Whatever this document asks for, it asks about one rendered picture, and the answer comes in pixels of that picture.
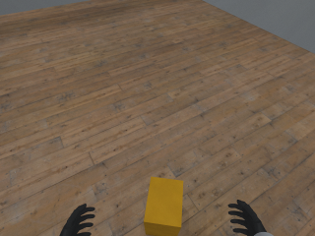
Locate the right robot hand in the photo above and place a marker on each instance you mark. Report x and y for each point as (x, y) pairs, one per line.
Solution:
(252, 222)

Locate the left robot hand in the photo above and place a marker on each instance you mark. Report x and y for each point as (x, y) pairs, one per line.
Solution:
(73, 226)

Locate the carton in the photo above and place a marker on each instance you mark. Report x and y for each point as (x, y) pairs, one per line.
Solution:
(163, 214)

